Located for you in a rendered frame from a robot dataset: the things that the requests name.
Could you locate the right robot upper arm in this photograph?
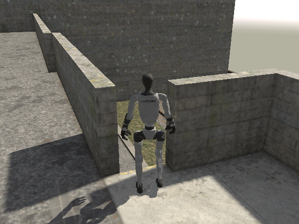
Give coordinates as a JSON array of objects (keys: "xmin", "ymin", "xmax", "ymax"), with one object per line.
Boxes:
[{"xmin": 158, "ymin": 93, "xmax": 171, "ymax": 119}]

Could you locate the robot left forearm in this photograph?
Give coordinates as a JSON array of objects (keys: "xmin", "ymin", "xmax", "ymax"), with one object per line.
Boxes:
[{"xmin": 122, "ymin": 113, "xmax": 131, "ymax": 131}]

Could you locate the left robot thigh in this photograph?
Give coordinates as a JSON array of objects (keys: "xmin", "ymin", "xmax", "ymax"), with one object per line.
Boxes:
[{"xmin": 134, "ymin": 130, "xmax": 143, "ymax": 164}]

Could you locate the robot right forearm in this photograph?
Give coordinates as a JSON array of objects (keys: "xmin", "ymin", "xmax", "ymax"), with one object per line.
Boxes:
[{"xmin": 167, "ymin": 112, "xmax": 175, "ymax": 127}]

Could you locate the left robot upper arm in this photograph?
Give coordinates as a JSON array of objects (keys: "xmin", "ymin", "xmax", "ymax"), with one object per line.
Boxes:
[{"xmin": 126, "ymin": 94, "xmax": 139, "ymax": 120}]

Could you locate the robot right hand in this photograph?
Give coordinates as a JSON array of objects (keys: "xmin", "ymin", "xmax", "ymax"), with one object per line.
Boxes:
[{"xmin": 165, "ymin": 125, "xmax": 176, "ymax": 134}]

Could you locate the right robot foot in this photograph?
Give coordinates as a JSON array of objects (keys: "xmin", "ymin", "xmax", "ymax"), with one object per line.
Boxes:
[{"xmin": 156, "ymin": 178, "xmax": 163, "ymax": 188}]

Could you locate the robot left hand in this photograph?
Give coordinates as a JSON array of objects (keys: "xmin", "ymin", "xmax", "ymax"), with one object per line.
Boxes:
[{"xmin": 121, "ymin": 130, "xmax": 131, "ymax": 140}]

